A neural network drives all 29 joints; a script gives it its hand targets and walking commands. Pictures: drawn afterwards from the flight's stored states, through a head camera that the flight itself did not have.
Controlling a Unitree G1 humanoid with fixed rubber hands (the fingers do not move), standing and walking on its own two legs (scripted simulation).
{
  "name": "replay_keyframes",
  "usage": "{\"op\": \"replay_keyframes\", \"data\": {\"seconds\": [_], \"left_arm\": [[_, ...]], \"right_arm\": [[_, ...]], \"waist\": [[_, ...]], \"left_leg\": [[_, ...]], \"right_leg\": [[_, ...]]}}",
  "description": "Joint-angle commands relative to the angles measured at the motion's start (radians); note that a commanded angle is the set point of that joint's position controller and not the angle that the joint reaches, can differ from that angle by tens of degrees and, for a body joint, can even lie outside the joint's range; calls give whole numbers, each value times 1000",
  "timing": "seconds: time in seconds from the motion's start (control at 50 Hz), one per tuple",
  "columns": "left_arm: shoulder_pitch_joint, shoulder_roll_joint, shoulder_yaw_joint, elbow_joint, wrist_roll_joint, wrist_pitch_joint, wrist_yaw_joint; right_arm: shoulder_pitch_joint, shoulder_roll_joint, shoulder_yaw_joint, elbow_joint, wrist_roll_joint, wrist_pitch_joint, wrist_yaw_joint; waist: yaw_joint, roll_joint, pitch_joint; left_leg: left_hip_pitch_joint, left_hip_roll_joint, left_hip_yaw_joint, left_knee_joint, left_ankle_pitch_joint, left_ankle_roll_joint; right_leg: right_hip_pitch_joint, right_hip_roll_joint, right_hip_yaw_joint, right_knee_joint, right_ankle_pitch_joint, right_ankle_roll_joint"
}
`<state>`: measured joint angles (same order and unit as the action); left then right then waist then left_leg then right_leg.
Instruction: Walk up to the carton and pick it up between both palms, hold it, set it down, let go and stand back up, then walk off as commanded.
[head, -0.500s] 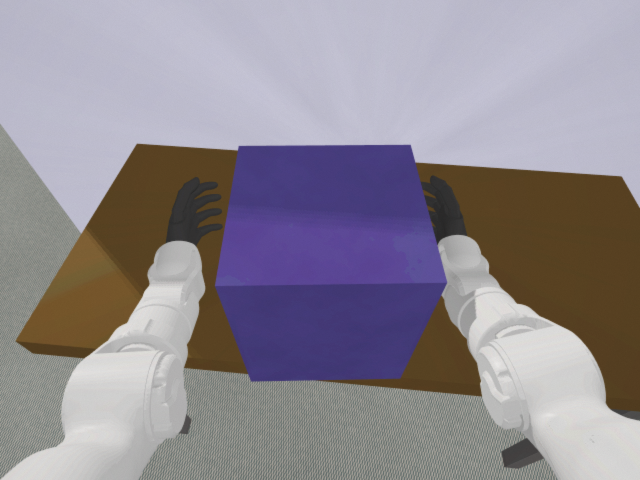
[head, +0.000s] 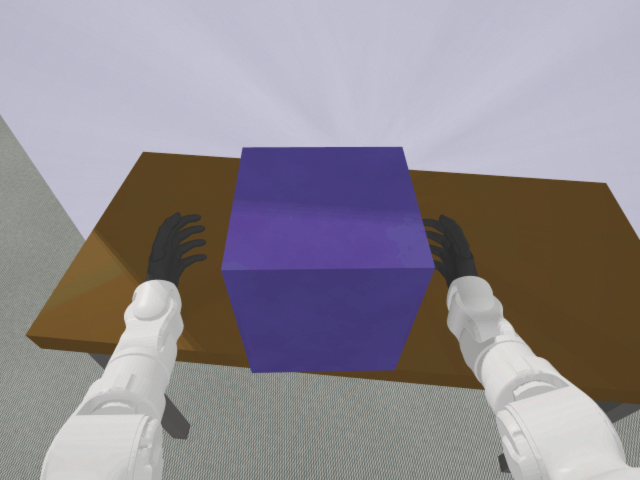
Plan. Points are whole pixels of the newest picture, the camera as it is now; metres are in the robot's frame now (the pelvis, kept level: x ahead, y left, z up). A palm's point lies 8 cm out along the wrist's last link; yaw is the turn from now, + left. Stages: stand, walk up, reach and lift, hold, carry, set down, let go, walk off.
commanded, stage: set down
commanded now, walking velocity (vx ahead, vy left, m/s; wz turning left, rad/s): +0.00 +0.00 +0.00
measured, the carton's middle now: (323, 265) +0.39 +0.04 +0.04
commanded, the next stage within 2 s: none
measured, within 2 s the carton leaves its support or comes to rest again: neither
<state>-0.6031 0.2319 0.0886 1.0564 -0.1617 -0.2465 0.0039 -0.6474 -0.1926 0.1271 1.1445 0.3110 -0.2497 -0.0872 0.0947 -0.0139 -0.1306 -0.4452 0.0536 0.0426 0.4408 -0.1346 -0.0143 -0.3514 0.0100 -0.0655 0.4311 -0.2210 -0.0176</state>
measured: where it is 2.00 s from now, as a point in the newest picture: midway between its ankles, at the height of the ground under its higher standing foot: outside the picture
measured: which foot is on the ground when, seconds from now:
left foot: down 0.00-1.00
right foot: down 0.00-1.00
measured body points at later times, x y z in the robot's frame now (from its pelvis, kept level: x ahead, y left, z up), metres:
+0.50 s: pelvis +0.02 +0.00 +0.01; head +0.01 +0.02 +0.46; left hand +0.26 +0.24 +0.03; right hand +0.31 -0.17 +0.04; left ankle +0.05 +0.13 -0.74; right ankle -0.01 -0.11 -0.74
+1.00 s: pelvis +0.01 +0.00 +0.01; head +0.00 +0.01 +0.46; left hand +0.20 +0.24 +0.05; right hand +0.23 -0.18 +0.04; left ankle +0.05 +0.13 -0.74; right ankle -0.01 -0.11 -0.74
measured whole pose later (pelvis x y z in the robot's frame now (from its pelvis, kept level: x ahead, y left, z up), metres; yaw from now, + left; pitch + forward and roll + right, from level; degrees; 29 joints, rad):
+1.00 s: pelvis +0.01 +0.00 +0.01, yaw -2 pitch -4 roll +0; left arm 0.34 0.23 0.03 -0.12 -0.16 0.14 0.05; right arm 0.36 -0.15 0.04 -0.03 0.21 0.00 -0.07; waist 0.10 -0.02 0.04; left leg -0.10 0.04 0.07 0.29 -0.11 -0.01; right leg -0.04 0.01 0.00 0.31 -0.20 -0.02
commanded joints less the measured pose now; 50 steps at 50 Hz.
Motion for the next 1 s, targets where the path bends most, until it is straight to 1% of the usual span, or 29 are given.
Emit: {"op": "replay_keyframes", "data": {"seconds": [0.0, 0.08, 0.18, 0.22, 0.3, 0.36, 0.4, 0.52, 0.62, 0.76, 0.88, 0.98], "left_arm": [[-262, 100, 34, -217, 26, -4, -5], [-159, 88, 48, -336, 51, 29, -5], [45, 50, 60, -539, 85, 92, -9], [114, 41, 58, -623, 92, 119, -10], [247, 33, 41, -800, 78, 162, -5], [388, 31, 27, -945, 67, 187, 2], [469, 33, 22, -1011, 63, 207, 5], [590, 67, 0, -1169, 26, 261, 15], [662, 87, -9, -1224, 2, 315, 17], [747, 94, -1, -1259, -11, 360, 25], [830, 84, -11, -1307, -3, 354, 39], [888, 71, -39, -1341, 7, 332, 54]], "right_arm": [[-273, -86, -26, -211, -26, -25, -11], [-174, -69, -45, -299, -49, -14, -18], [15, -51, -63, -437, -67, -3, -18], [77, -46, -75, -508, -76, 4, -15], [202, -33, -103, -679, -99, 22, -9], [343, -27, -111, -804, -104, 40, -3], [430, -24, -107, -865, -103, 57, 0], [590, -14, -103, -1060, -99, 117, 0], [689, -12, -97, -1173, -91, 167, -1], [812, -18, -104, -1271, -95, 213, -1], [904, -21, -114, -1322, -102, 220, 10], [981, -18, -128, -1339, -117, 214, 34]], "waist": [[-4, 11, -303], [-6, 24, -261], [-7, 37, -199], [-9, 41, -172], [-14, 36, -124], [-14, 44, -98], [-13, 47, -68], [-9, 40, 2], [0, 36, 48], [15, 21, 102], [8, 11, 125], [-9, 27, 145]], "left_leg": [[388, -63, 2, 10, 244, -38], [424, -66, 2, -10, 262, -39], [487, -66, -2, -31, 329, -40], [498, -66, -4, -39, 341, -40], [513, -65, -1, -51, 345, -34], [538, -65, 0, -58, 374, -33], [546, -65, 1, -64, 380, -30], [537, -68, 6, -81, 312, -17], [525, -69, 5, -95, 247, -8], [521, -63, 4, -116, 184, -6], [542, -55, -3, -128, 168, -8], [552, -48, -11, -137, 140, -13]], "right_leg": [[34, 16, 37, -118, 56, 21], [76, 21, 45, -141, 69, 13], [136, 31, 53, -166, 121, 4], [151, 33, 57, -176, 122, 0], [173, 31, 65, -193, 116, -6], [192, 29, 73, -202, 139, -14], [196, 27, 80, -210, 141, -18], [164, 12, 99, -225, 75, -27], [132, -1, 109, -227, 15, -32], [92, -9, 108, -234, -40, -36], [67, -7, 106, -245, -55, -45], [49, -8, 108, -252, -74, -55]]}}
